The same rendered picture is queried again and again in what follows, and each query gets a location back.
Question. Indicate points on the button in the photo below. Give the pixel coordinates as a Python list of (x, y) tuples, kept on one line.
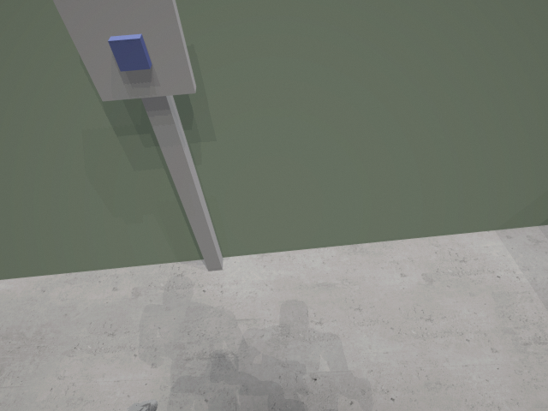
[(130, 52)]

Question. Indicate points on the panel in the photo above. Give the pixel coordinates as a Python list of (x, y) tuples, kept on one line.
[(90, 24)]

